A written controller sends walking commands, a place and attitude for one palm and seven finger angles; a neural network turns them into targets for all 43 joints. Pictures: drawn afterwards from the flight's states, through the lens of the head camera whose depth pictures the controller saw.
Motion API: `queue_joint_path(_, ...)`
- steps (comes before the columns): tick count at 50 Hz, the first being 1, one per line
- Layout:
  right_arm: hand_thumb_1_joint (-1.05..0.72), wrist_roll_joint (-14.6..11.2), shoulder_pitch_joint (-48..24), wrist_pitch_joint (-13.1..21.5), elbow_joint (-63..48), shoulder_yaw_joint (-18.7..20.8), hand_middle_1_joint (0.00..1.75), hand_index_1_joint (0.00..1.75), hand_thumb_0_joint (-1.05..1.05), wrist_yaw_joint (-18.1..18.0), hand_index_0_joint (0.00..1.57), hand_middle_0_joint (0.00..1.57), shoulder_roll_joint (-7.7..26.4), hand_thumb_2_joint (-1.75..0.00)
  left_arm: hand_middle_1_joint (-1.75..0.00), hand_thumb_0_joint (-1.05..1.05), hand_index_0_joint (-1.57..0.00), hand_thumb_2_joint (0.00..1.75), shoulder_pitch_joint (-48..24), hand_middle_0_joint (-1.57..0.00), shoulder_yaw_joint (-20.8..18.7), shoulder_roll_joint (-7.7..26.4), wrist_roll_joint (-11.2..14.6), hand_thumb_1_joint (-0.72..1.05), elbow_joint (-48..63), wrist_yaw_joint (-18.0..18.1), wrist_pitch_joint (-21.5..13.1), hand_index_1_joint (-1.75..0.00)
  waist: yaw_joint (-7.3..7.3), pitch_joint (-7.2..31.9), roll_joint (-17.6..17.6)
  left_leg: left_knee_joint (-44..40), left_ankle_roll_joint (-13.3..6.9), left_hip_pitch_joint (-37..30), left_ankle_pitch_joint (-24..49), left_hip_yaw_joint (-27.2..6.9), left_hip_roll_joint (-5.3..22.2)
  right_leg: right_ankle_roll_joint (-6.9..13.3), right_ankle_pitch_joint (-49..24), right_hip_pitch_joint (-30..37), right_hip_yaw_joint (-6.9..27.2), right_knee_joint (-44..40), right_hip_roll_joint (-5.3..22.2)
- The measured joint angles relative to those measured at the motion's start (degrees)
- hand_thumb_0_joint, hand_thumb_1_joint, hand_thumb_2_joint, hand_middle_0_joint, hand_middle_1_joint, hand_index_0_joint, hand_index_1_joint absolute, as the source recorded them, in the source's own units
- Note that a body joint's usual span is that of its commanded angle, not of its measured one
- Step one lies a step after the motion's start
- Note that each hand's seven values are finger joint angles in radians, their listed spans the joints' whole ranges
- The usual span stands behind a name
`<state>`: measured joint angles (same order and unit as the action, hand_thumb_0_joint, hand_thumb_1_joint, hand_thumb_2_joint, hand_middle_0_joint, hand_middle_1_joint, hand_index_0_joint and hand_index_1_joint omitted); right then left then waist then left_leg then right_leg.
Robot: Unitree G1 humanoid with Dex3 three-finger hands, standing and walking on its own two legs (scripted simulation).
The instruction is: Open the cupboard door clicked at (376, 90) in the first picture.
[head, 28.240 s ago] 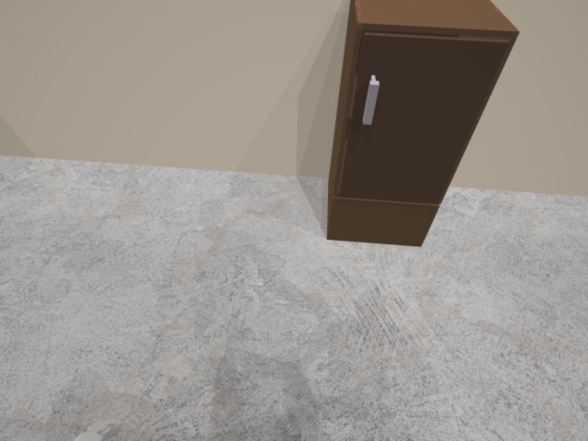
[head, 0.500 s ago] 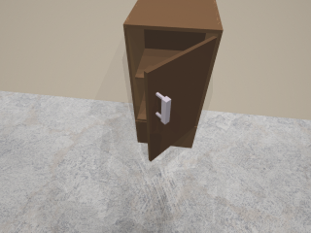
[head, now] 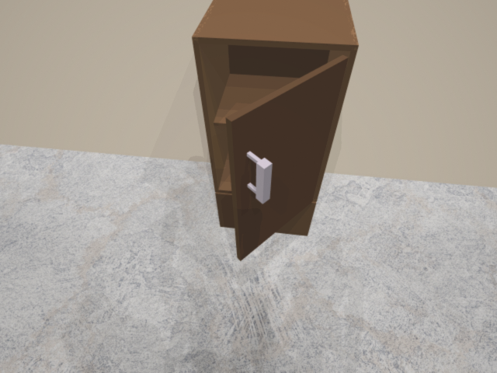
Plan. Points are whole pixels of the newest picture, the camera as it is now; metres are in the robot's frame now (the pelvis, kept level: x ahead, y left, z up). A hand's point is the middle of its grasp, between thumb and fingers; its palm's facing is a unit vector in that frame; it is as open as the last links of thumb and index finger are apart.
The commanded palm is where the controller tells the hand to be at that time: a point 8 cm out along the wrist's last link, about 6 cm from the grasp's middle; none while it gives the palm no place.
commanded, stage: look to check the result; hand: left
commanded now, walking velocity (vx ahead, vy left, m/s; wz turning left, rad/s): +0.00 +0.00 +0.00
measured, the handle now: (257, 177) +0.54 +0.01 -0.06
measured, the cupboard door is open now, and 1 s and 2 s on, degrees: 49 49 49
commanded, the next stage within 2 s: walk to a spot facing it in 0.08 s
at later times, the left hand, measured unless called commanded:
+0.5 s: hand out of the picture +0.04 +0.18 -0.18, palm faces -0.04 -0.98 -0.21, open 7.4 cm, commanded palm none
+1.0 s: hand out of the picture +0.13 +0.13 -0.16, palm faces -0.30 -0.92 -0.27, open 7.4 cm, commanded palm none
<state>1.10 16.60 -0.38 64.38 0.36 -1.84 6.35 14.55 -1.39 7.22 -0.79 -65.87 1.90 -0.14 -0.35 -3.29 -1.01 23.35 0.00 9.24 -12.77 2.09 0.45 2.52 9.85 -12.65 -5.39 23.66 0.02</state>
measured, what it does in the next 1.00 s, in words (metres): lifts its left foot, turning right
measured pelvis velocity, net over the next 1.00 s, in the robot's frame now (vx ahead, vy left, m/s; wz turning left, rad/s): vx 0.01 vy -0.04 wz -0.40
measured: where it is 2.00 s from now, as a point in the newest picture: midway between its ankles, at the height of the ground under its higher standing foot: outside the picture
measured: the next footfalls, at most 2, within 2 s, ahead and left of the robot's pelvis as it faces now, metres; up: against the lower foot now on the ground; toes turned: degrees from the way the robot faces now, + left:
left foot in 1.14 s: +0.12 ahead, +0.09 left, +0.00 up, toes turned -30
right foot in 1.40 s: +0.00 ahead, -0.18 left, +0.00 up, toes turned -39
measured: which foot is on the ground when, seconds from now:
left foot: down 0.00-0.66, up 0.68-1.00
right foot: down 0.00-1.00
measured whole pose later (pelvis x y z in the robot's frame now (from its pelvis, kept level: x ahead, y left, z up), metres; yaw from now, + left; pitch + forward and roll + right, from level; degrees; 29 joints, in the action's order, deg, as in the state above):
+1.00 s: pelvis +0.01 -0.04 +0.00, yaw -23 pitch +2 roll +3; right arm 0.0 2.3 -2.7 50.4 3.6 -1.8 12.3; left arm 12.9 -4.6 11.2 -1.6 -53.8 0.4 2.1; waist 2.5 -5.8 1.1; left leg 49.5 2.6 23.0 -25.0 -1.5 0.5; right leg 4.9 10.5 -15.5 10.1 25.6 -6.6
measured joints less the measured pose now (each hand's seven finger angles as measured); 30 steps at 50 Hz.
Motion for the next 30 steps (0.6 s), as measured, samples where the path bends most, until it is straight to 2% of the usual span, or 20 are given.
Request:
queue_joint_path(13, -0.91, 0.0, -0.6, -0.1, 0.9, -0.1, 0.3, 0.3, 0.0, -0.1, 0.2, 0.2, 0.7, -0.9, -0.3, 0.01, -0.19, 0.9, -0.6, -0.2, 0.1, 0.5, 0.1, 0.92, -0.1, 0.0, 0.0, -0.3, 0.06, -0.1, -0.1, -0.8, 0.4, -1.6, -0.5, 0.2, 0.5, 0.2, 0.4, 1.4, 0.2, -0.8, -0.5)
queue_joint_path(22, -0.91, 0.1, -2.3, -1.4, -2.2, 1.6, 0.3, 0.3, 0.0, -0.6, 0.2, 0.2, 1.7, -0.9, -0.3, 0.01, -0.2, 0.9, -1.4, -0.21, -2.2, 1.0, -0.3, 0.91, 2.5, -1.3, 2.4, -0.3, 0.33, -1.5, 0.4, 4.4, 0.4, 1.3, -3.6, 4.0, 2.1, 0.5, 1.7, -3.0, 3.8, 4.2, -2.1)
queue_joint_path(26, -0.91, 0.3, -2.4, -1.3, -4.2, 2.4, 0.3, 0.3, 0.0, -0.8, 0.2, 0.2, 2.5, -0.9, -0.3, 0.01, -0.2, 0.9, -2.3, -0.21, -3.1, 2.2, -0.5, 0.91, 4.7, -2.0, 3.3, -0.3, 0.4, -1.9, 1.4, 6.0, 0.3, 2.1, -4.6, 6.5, 2.1, 0.3, 3.7, -6.4, 5.9, 9.4, -2.2)
queue_joint_path(30, -0.91, 0.9, -2.6, -1.1, -5.7, 3.0, 0.3, 0.3, 0.0, -1.0, 0.2, 0.21, 4.0, -0.9, -0.3, 0.01, -0.19, 0.9, -3.8, -0.2, -3.9, 3.0, -0.6, 0.91, 6.9, -2.5, 4.0, -0.3, 0.49, -2.8, 0.3, 7.1, 0.7, 1.5, -5.8, 8.4, 3.1, -0.8, 14.1, -9.6, 4.6, 22.2, -1.3)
